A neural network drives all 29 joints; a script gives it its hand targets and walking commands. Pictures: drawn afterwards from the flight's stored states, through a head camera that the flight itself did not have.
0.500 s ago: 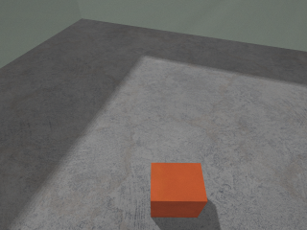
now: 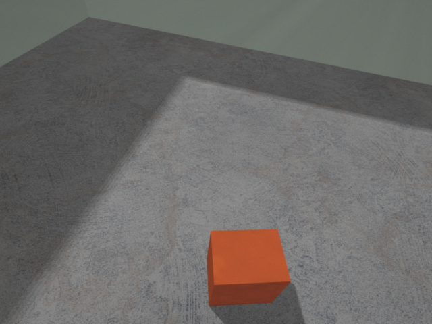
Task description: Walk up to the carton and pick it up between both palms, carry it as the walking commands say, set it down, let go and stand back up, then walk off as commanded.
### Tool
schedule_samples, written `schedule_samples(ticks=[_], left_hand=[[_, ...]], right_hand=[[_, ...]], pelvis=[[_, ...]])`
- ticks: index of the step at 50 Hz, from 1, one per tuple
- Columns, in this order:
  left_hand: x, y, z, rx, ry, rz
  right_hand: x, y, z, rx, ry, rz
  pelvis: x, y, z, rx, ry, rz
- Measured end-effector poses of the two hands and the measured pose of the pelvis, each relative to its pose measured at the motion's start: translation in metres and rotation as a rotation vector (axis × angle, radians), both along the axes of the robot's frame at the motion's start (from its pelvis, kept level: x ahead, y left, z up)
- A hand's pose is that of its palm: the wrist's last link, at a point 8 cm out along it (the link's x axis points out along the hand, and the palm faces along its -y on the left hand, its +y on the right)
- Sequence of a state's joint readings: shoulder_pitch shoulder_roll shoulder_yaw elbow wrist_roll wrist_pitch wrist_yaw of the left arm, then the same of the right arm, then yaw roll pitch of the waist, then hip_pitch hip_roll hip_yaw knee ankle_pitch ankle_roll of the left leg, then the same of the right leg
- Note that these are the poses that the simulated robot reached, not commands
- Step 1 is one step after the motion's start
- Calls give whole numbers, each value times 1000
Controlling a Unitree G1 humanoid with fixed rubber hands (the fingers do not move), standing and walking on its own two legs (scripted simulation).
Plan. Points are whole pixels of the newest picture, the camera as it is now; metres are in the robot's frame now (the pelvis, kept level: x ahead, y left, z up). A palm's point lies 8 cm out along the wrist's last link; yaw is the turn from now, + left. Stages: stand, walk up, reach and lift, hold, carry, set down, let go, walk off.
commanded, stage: walk up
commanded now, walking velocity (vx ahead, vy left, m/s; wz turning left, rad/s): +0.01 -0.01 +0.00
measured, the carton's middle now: (242, 268) +0.47 -0.16 -0.64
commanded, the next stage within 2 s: none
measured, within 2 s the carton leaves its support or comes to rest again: neither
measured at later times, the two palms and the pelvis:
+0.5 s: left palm out of the picture +0.03 +0.18 -0.12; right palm out of the picture +0.01 -0.31 -0.14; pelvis -0.01 -0.07 +0.00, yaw +0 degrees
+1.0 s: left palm out of the picture +0.04 +0.19 -0.13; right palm out of the picture +0.01 -0.31 -0.13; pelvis +0.00 -0.06 +0.00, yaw +0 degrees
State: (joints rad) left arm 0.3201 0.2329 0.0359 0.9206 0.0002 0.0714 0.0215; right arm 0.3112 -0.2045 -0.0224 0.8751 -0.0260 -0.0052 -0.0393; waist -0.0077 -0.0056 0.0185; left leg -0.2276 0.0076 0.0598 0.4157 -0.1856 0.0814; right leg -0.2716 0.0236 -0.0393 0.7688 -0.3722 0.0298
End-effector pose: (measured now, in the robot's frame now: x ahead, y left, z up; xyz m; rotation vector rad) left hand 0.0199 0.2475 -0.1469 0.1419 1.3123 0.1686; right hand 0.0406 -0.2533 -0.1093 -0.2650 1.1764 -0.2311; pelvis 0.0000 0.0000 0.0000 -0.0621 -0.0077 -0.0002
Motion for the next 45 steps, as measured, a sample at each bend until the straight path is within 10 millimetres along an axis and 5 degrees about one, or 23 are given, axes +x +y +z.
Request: schedule_samples(ticks=[9, 15, 21, 45], left_hand=[[17, -28, 7, 19, -57, -26], [8, -46, 22, 93, -82, -19], [4, -61, 26, 99, -76, -29], [19, -46, 18, 63, -85, -28]], right_hand=[[-16, -27, -7, 34, 10, -16], [-20, -42, -31, 122, 13, -11], [-25, -55, -32, 148, 23, -15], [-17, -36, -28, 110, 43, -15]], pelvis=[[-8, -30, -1, 24, -9, -1], [-11, -57, -5, 69, -27, 8], [-13, -72, -3, 69, -21, -2], [1, -49, -3, 51, -5, 4]])
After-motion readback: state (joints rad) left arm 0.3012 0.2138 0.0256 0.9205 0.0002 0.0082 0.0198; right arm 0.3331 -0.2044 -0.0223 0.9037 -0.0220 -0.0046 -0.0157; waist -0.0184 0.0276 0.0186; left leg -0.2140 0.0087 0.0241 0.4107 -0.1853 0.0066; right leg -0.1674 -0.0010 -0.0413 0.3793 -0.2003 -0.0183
